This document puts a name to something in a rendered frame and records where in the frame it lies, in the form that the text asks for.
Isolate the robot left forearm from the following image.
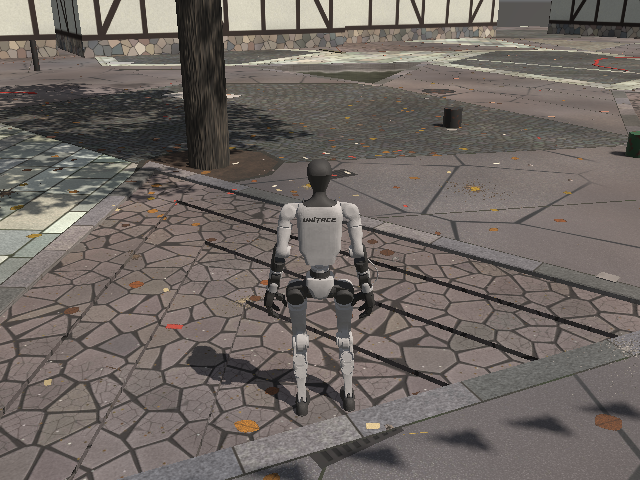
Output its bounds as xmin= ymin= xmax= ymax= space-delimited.
xmin=266 ymin=243 xmax=286 ymax=293

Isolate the robot right hand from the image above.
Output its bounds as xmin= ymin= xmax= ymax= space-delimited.
xmin=351 ymin=290 xmax=375 ymax=319

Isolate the robot torso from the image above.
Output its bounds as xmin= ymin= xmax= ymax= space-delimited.
xmin=296 ymin=197 xmax=343 ymax=300

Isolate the robot left hand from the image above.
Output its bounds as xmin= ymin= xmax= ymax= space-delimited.
xmin=264 ymin=290 xmax=287 ymax=319

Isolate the robot right foot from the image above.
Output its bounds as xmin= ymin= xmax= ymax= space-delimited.
xmin=340 ymin=386 xmax=355 ymax=412

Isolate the robot right forearm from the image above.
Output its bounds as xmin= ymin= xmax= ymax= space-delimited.
xmin=354 ymin=243 xmax=373 ymax=293

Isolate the robot left upper arm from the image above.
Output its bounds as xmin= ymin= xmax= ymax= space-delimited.
xmin=275 ymin=202 xmax=299 ymax=258

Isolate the robot right upper arm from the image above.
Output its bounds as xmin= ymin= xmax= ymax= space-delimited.
xmin=340 ymin=202 xmax=364 ymax=259

